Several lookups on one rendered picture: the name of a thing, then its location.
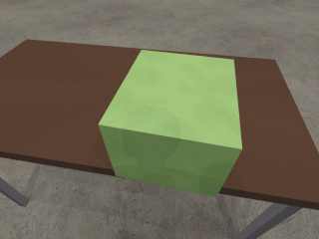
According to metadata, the carton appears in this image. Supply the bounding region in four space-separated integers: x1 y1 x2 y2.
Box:
98 50 242 197

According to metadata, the table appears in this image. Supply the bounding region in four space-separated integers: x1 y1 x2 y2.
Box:
0 39 319 239

